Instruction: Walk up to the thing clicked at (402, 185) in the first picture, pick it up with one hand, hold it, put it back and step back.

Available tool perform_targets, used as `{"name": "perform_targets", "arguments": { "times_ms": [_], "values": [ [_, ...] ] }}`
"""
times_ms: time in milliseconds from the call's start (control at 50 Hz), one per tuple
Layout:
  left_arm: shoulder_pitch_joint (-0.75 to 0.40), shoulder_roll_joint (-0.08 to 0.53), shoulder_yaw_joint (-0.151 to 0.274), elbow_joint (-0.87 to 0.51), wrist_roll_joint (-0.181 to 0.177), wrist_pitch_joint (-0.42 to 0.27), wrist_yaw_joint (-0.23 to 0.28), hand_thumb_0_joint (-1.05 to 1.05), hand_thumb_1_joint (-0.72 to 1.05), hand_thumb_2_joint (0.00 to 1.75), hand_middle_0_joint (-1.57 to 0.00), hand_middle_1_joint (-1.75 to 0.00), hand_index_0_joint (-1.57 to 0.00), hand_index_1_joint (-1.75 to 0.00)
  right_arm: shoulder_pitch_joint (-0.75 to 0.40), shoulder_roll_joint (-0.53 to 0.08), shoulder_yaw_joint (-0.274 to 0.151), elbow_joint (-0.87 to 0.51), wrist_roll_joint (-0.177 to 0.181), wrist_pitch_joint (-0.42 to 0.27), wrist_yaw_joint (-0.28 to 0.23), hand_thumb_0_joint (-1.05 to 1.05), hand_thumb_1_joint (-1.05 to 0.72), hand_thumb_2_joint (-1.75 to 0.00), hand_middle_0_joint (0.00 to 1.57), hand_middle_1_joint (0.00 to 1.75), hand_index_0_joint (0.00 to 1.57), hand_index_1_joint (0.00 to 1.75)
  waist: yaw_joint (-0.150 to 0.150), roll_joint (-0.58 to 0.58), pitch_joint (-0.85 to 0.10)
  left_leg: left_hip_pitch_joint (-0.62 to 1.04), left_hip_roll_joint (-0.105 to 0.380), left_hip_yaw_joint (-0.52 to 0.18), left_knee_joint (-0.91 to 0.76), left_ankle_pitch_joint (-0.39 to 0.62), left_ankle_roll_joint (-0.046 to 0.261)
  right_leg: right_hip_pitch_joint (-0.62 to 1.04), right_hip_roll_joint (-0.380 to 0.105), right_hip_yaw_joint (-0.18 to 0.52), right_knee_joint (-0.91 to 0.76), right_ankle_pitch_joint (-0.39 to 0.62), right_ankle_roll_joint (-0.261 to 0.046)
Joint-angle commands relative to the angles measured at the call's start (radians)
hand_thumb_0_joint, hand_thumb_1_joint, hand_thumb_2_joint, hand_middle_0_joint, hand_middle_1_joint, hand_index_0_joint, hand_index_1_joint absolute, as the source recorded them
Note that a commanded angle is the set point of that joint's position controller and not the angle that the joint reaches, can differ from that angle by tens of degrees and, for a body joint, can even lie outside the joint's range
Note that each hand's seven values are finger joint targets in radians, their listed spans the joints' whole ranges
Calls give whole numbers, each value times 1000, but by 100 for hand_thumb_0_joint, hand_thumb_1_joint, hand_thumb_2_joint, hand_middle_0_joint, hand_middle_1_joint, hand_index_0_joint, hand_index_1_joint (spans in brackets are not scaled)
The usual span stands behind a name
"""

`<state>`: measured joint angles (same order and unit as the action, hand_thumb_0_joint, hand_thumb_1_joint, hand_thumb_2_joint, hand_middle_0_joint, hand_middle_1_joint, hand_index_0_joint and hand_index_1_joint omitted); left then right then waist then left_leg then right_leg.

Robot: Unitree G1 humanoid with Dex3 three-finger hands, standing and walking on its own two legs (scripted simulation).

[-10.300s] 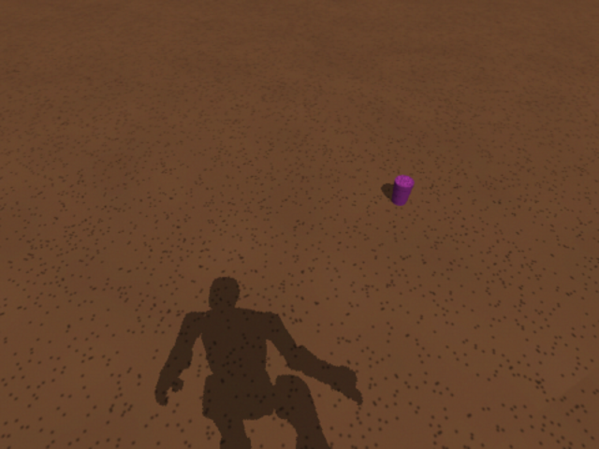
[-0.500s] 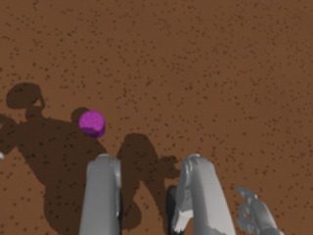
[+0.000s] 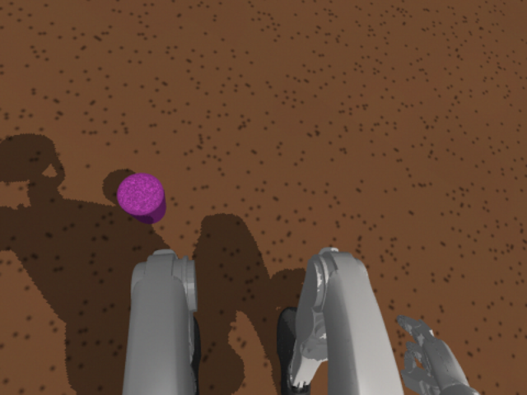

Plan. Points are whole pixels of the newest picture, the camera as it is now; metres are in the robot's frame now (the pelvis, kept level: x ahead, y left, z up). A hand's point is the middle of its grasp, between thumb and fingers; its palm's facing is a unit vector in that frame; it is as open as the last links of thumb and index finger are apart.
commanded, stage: go down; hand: left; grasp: from the side
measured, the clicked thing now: (145, 202) +0.46 +0.23 -0.33
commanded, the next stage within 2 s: approach in 0.54 s
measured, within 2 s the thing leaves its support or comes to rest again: neither
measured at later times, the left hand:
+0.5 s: hand out of the picture +0.37 +0.41 -0.03, palm faces +0.18 -0.98 -0.13, open 17.4 cm
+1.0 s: hand (7, 201) +0.39 +0.39 -0.13, palm faces +0.18 -0.98 +0.04, open 17.6 cm
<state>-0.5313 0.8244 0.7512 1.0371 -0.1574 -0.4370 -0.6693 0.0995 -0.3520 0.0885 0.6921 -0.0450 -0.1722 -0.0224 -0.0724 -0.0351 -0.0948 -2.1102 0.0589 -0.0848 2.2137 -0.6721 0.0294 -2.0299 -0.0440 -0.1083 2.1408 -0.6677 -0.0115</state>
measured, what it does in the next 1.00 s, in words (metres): lowers itself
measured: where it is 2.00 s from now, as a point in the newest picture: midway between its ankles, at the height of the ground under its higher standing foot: (240, 377)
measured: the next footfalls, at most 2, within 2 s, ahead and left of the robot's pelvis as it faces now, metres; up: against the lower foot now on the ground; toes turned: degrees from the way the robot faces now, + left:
none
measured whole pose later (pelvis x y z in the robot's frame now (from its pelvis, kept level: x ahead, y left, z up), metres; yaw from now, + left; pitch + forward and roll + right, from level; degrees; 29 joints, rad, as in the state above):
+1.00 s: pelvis -0.01 +0.00 -0.06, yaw -4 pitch +26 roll -10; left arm -0.63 0.91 0.78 1.29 -0.27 -0.63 -0.74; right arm 0.01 -0.39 0.22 0.65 -0.11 -0.19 0.01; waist -0.13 -0.13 0.05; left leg -2.23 0.07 -0.16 2.43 -0.69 0.03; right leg -2.12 -0.02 -0.16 2.31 -0.65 -0.01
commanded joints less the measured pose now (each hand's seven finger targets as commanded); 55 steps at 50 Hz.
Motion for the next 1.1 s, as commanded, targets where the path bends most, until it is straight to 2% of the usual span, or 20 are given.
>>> {"name": "perform_targets", "arguments": {
  "times_ms": [0, 100, 120, 140, 180, 380, 420, 440, 500, 600, 620, 660, 680, 780, 840, 880, 940, 1000, 1040, 1080],
  "values": [
    [-171, 416, 81, -189, -42, -55, -3, 0, -50, 13, -3, -10, -2, -10, 122, -237, -83, -47, 5, -32, -21, 0, -91, -91, 20, 30, 20, 30, 39, 278, -611, 518, -20, -11, -304, 118, -11, 216, 43, 6, -190, 118, -34],
    [-181, 423, 89, -178, -48, -54, -11, 0, -52, 13, -3, -10, -2, -10, 119, -245, -73, -54, 3, -25, -18, 0, -91, -91, 20, 30, 20, 30, 33, 284, -598, 515, -18, -27, -297, 132, -15, 194, 41, -3, -163, 130, -34],
    [-189, 425, 87, -183, -52, -56, -13, 0, -53, 12, -3, -10, -3, -10, 108, -246, -75, -57, 5, -25, -18, 0, -92, -91, 20, 30, 20, 30, 33, 274, -586, 490, -19, -25, -295, 90, -10, 183, 42, -3, -168, 98, -34],
    [-188, 425, 91, -164, -54, -52, -14, 0, -53, 13, -3, -10, -2, -10, 114, -245, -70, -56, 5, -26, -18, 0, -91, -91, 20, 30, 20, 30, 23, 263, -566, 475, -19, -24, -290, 82, -8, 192, 42, -5, -171, 93, -31],
    [-183, 431, 95, -157, -58, -54, -17, 0, -54, 13, -3, -9, -2, -10, 105, -241, -65, -61, 1, -28, -15, 0, -92, -91, 20, 30, 20, 30, 28, 234, -579, 447, -23, -7, -268, 86, -4, 223, 45, 1, -180, 93, -28],
    [-209, 496, 118, -155, -64, -59, -41, 0, -54, 12, -3, -10, -3, -10, 105, -256, -51, -61, -6, -27, -14, 0, -91, -91, 20, 30, 20, 30, 25, 270, -594, 433, -21, 2, -232, 99, -3, 224, 50, -3, -156, 97, -30],
    [-208, 485, 110, -148, -65, -57, -45, 0, -55, 12, -4, -10, -3, -10, 106, -257, -48, -59, -9, -27, -15, 0, -92, -91, 20, 30, 20, 30, 15, 261, -590, 427, -21, 3, -223, 111, -4, 230, 51, -5, -155, 106, -28],
    [-209, 501, 123, -158, -67, -58, -46, 0, -55, 12, -4, -9, -3, -10, 110, -260, -46, -60, -10, -27, -14, 0, -92, -91, 20, 30, 20, 30, 26, 268, -602, 436, -22, 6, -218, 124, -4, 233, 51, -3, -152, 115, -29],
    [-213, 511, 123, -158, -68, -57, -52, 0, -56, 11, -4, -9, -3, -10, 98, -264, -45, -65, -6, -26, -14, 0, -92, -91, 20, 30, 20, 30, 24, 289, -578, 444, -16, -15, -235, 88, -7, 184, 52, -13, -136, 92, -32],
    [-194, 494, 124, -148, -81, -56, -58, 0, -54, 11, -4, -9, -3, -10, 96, -267, -42, -68, -4, -26, -13, 0, -92, -91, 20, 30, 20, 30, 23, 271, -564, 425, -18, -16, -227, 91, -5, 182, 54, -18, -134, 95, -29],
    [-184, 491, 122, -137, -83, -55, -62, 0, -54, 17, -6, -13, -3, -16, 91, -270, -39, -70, -6, -26, -14, 0, -93, -91, 20, 30, 20, 30, 15, 280, -558, 431, -16, -19, -223, 96, -7, 181, 54, -20, -130, 98, -29],
    [-185, 508, 134, -136, -84, -61, -65, 0, -61, 6, -7, -10, -5, -12, 94, -277, -38, -68, -4, -25, -14, 0, -92, -91, 20, 30, 20, 30, 16, 292, -552, 445, -14, -34, -226, 106, -11, 156, 53, -26, -111, 106, -32],
    [-180, 468, 122, -106, -94, -66, -71, 0, -60, 7, -6, -10, -4, -12, 84, -276, -35, -71, -5, -25, -12, 0, -91, -91, 20, 30, 20, 30, 3, 278, -529, 442, -12, -42, -218, 108, -12, 137, 53, -31, -105, 109, -30],
    [-218, 369, 79, 2, -155, -135, -98, 0, -61, 6, -7, -9, -5, -11, 66, -276, -7, -70, -18, -43, -5, 0, -91, -91, 20, 30, 20, 30, -56, 180, -438, 332, -13, -42, -143, 67, -2, 129, 65, -46, -95, 79, -22],
    [-243, 346, 48, 78, -170, -182, -102, 0, -61, 6, -7, -10, -5, -12, 51, -282, 15, -68, -31, -53, 1, 0, -91, -90, 20, 30, 20, 30, -72, 173, -415, 310, -10, -40, -107, 35, -4, 124, 72, -53, -81, 56, -21],
    [-267, 372, 45, 87, -164, -220, -93, 0, -61, 6, -7, -9, -5, -11, 33, -288, 26, -71, -45, -54, 5, 0, -91, -90, 20, 30, 20, 30, -70, 180, -421, 298, -9, -33, -82, 25, -5, 129, 76, -55, -71, 49, -21],
    [-281, 447, 76, 101, -139, -275, -61, 0, -61, 7, -7, -9, -4, -11, 14, -300, 53, -75, -71, -46, 13, 0, -91, -90, 20, 30, 20, 30, -56, 241, -443, 329, -1, -39, -60, 63, -16, 140, 80, -67, -30, 76, -26],
    [-262, 469, 79, 114, -107, -328, -28, 0, -61, 8, -6, -10, -4, -11, -12, -319, 78, -78, -100, -28, 20, 0, -91, -91, 20, 30, 20, 30, -64, 319, -442, 390, 10, -61, -51, 125, -34, 136, 80, -85, 17, 124, -30],
    [-258, 462, 76, 102, -97, -366, -9, 0, -60, 8, -7, -10, -4, -11, -31, -329, 92, -82, -122, -13, 26, 0, -91, -91, 20, 30, 20, 30, -72, 358, -464, 436, 16, -69, -31, 181, -43, 144, 82, -95, 35, 163, -27],
    [-254, 410, 50, 97, -103, -403, 3, 0, -61, 10, -6, -10, -4, -12, -55, -335, 107, -86, -139, 1, 34, 0, -92, -91, 20, 30, 20, 30, -88, 387, -451, 460, 21, -84, -25, 203, -51, 126, 83, -109, 58, 173, -27]
  ]
}}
